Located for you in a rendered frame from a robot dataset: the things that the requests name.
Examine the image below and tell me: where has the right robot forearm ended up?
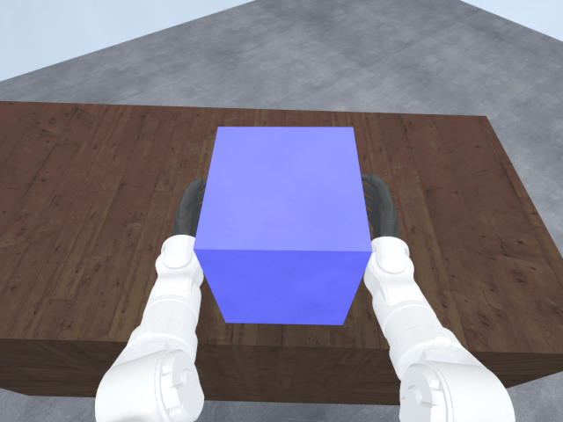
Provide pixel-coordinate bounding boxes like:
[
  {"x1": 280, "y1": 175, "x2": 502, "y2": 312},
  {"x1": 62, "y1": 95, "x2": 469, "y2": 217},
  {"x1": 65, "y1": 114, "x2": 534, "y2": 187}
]
[{"x1": 364, "y1": 236, "x2": 515, "y2": 416}]

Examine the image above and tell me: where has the right robot hand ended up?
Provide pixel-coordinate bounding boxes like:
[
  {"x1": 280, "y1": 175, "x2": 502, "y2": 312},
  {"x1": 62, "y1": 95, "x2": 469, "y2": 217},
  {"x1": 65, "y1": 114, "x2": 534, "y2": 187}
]
[{"x1": 361, "y1": 173, "x2": 400, "y2": 239}]

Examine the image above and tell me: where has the robot right upper arm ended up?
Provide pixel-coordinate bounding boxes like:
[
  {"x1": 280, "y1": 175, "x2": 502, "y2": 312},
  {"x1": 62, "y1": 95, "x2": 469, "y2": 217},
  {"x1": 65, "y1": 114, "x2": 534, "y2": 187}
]
[{"x1": 399, "y1": 360, "x2": 515, "y2": 422}]

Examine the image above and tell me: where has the carton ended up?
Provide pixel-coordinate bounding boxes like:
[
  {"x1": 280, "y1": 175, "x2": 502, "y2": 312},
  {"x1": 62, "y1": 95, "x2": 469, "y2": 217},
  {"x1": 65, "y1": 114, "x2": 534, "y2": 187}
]
[{"x1": 194, "y1": 127, "x2": 372, "y2": 325}]

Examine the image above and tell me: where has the left robot forearm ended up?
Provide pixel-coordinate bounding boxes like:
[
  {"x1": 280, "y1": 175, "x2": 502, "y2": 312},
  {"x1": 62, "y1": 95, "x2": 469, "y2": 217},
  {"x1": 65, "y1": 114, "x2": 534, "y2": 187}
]
[{"x1": 95, "y1": 235, "x2": 204, "y2": 422}]

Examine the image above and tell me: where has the left robot hand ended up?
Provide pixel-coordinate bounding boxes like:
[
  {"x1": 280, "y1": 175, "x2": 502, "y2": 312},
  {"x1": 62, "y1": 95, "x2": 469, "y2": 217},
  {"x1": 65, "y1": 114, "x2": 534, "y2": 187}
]
[{"x1": 172, "y1": 177, "x2": 207, "y2": 237}]

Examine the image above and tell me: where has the pedestal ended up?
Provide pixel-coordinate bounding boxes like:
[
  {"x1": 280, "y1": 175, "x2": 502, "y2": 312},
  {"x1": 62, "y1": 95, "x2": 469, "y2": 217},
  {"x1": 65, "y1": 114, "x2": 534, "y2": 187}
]
[{"x1": 0, "y1": 101, "x2": 563, "y2": 405}]

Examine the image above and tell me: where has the robot left upper arm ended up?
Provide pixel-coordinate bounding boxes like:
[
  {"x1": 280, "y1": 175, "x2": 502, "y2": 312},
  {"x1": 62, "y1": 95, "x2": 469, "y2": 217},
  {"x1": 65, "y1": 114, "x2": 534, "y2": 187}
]
[{"x1": 96, "y1": 348, "x2": 204, "y2": 422}]

